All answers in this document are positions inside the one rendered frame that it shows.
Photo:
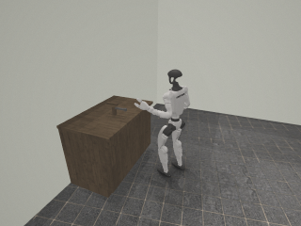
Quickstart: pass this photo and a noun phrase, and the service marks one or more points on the robot left upper arm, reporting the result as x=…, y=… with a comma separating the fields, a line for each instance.
x=167, y=101

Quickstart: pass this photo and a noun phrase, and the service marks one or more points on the left robot hand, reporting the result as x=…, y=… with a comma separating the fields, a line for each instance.
x=143, y=105

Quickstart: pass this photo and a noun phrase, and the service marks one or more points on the tap lever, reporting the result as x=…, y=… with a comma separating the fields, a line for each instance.
x=120, y=108

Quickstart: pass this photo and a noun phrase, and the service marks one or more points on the robot right thigh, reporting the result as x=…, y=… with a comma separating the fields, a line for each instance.
x=175, y=135

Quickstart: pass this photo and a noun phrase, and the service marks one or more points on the left robot forearm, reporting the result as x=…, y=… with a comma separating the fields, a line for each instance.
x=159, y=113

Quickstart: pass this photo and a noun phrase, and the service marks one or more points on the robot right upper arm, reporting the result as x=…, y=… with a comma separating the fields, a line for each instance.
x=186, y=96

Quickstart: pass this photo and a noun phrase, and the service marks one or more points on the humanoid robot torso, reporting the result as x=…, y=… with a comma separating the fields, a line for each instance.
x=177, y=104

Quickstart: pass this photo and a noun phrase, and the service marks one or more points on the counter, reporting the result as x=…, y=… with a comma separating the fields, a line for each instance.
x=102, y=144

